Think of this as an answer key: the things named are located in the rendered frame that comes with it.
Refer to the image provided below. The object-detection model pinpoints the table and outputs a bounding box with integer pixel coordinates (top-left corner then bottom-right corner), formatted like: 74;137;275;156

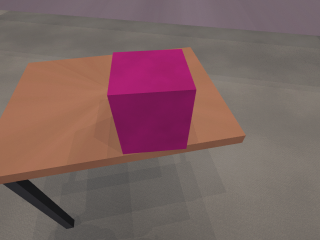
0;47;246;229

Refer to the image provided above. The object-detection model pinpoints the carton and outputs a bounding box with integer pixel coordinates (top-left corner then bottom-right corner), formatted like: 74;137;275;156
107;49;197;154

